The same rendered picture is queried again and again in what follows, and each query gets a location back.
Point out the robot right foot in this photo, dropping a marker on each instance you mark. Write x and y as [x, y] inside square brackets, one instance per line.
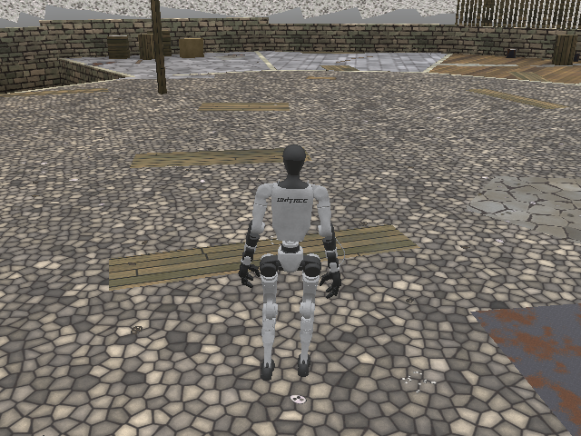
[303, 369]

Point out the left robot upper arm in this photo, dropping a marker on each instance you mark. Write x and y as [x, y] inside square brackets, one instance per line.
[264, 191]

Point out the robot left hand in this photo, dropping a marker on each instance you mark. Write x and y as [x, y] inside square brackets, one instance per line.
[243, 273]

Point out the right robot forearm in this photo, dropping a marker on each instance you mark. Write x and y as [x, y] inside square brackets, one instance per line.
[329, 243]

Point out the robot right hand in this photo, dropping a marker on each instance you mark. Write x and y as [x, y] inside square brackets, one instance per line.
[335, 276]

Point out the right robot upper arm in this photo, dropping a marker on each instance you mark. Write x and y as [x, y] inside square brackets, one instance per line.
[320, 193]

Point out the left robot forearm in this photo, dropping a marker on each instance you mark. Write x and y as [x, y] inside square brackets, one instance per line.
[250, 246]

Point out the right robot shin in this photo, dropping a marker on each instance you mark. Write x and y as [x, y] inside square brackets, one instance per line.
[306, 330]

